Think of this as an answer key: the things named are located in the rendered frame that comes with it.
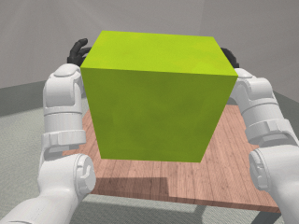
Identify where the carton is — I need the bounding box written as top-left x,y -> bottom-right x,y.
80,30 -> 238,163

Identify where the left robot hand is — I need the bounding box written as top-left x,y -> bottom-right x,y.
67,38 -> 92,67

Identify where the right robot forearm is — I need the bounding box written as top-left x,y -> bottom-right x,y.
229,68 -> 299,148

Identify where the right robot upper arm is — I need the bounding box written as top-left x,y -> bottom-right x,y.
249,144 -> 299,224

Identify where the table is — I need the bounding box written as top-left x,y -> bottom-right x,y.
62,105 -> 281,224

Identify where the left robot forearm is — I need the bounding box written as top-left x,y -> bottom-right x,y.
37,63 -> 87,193

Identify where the left robot upper arm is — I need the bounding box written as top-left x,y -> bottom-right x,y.
0,153 -> 96,224

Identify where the right robot hand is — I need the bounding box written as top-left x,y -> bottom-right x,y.
221,48 -> 239,69

